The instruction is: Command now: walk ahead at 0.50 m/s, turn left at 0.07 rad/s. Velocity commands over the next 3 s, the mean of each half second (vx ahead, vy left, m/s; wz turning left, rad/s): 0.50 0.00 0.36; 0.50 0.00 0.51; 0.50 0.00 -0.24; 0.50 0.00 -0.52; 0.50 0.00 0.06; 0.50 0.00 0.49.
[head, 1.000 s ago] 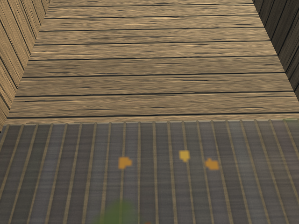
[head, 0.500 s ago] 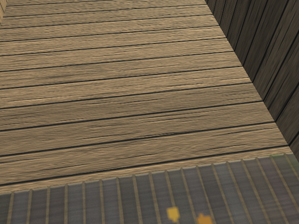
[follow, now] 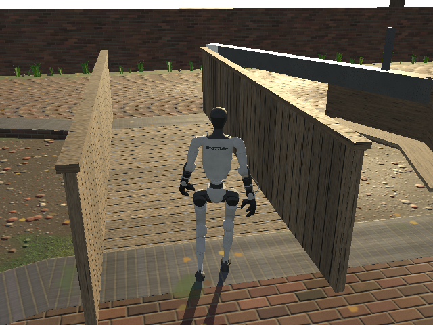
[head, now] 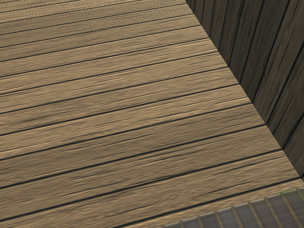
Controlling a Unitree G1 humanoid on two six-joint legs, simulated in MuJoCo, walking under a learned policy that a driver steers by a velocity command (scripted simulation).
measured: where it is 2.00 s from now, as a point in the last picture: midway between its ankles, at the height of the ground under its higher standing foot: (105, 135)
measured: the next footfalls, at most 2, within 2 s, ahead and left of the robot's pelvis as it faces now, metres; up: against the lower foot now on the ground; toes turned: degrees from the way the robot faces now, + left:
left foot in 0.48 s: +0.38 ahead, +0.12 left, +0.00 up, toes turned +17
right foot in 1.00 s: +0.73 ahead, +0.08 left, +0.00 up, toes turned +29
